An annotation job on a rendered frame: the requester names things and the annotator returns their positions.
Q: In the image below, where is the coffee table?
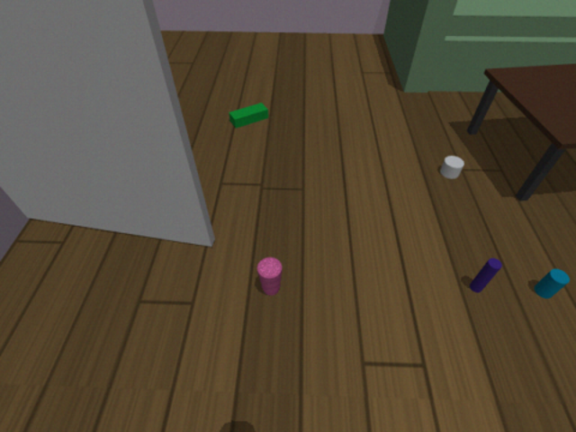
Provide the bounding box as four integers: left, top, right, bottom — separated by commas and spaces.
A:
467, 64, 576, 201

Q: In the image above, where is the sofa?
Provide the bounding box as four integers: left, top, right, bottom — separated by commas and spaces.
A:
383, 0, 576, 93

